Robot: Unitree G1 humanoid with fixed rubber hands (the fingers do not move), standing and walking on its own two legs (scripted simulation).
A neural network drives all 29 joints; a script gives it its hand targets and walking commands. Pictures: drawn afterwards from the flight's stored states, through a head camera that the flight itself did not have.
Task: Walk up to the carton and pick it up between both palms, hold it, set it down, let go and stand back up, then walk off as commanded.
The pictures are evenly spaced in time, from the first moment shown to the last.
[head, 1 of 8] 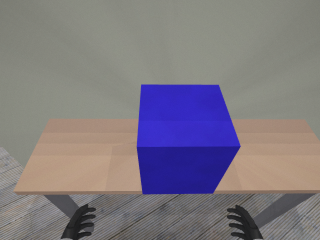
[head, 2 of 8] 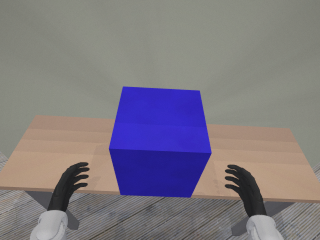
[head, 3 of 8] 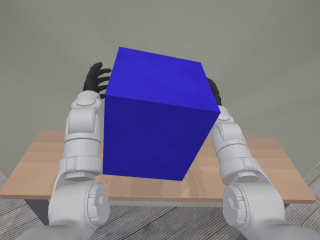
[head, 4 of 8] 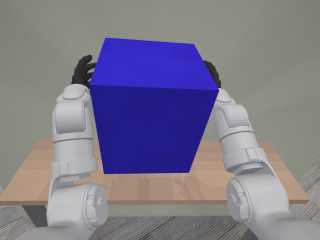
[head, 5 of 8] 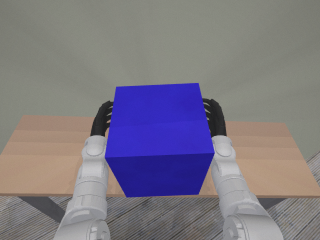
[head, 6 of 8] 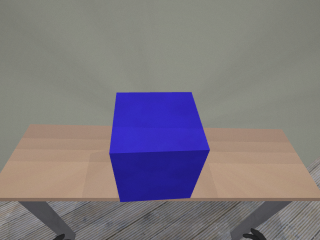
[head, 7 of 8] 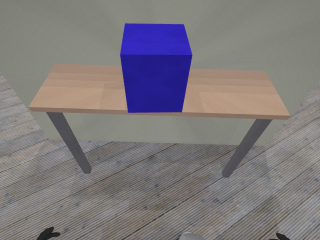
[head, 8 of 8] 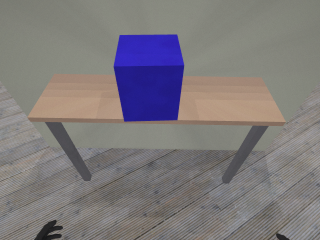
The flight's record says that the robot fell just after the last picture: no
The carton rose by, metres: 0.22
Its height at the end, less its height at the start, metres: +0.00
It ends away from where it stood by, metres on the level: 0.00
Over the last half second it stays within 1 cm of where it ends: yes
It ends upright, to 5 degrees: yes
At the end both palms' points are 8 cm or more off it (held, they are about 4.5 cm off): yes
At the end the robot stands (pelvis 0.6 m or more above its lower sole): yes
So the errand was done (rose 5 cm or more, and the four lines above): yes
